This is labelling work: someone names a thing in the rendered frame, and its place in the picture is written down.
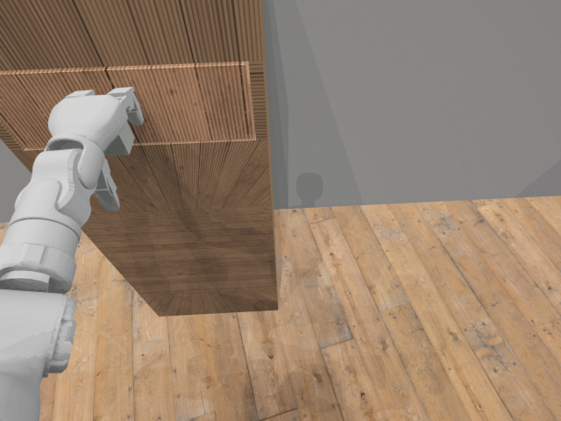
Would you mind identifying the left robot forearm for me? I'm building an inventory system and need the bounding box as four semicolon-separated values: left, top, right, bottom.
0;133;104;295

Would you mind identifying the handle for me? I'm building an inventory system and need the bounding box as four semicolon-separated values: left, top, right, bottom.
103;122;135;156

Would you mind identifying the drawer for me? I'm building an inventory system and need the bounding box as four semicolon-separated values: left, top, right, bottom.
0;61;253;148

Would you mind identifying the cabinet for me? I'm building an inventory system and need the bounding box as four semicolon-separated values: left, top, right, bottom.
0;0;278;317

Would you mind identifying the left robot upper arm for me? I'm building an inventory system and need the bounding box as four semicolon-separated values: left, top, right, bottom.
0;289;76;421

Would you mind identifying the robot left hand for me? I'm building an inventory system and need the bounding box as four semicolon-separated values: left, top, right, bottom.
48;87;144;211

